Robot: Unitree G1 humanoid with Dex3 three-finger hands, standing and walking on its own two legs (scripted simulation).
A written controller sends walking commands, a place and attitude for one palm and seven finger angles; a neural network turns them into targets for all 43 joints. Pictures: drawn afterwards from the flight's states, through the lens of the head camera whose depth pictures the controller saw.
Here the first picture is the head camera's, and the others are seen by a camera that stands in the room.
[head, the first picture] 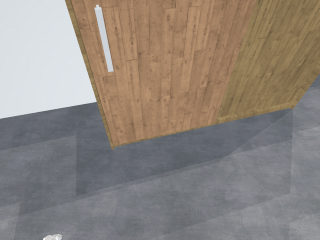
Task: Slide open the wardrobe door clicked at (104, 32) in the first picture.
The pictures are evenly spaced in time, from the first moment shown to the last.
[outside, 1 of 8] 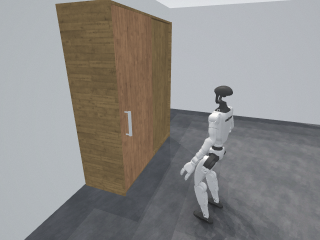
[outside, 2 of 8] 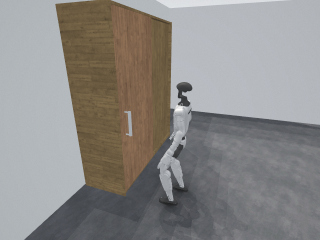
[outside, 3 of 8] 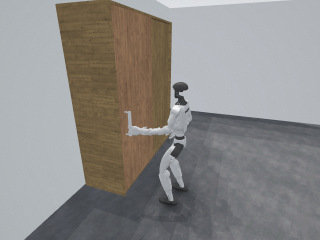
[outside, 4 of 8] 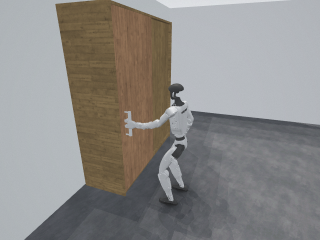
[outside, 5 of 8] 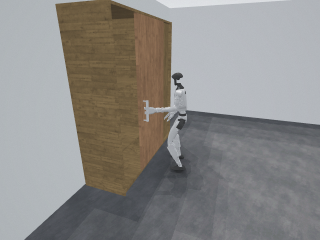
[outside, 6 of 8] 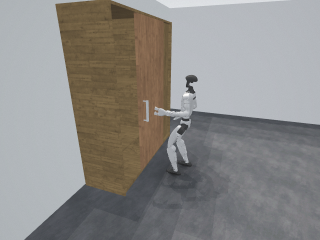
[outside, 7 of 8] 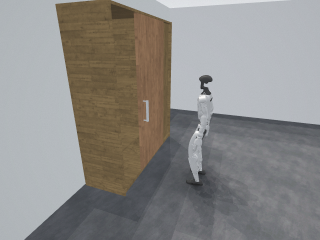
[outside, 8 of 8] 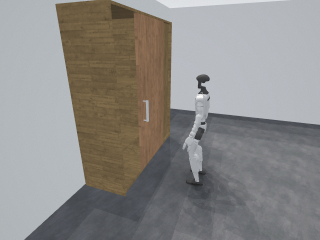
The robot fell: no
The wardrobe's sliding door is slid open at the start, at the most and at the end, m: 0.00 0.44 0.44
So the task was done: yes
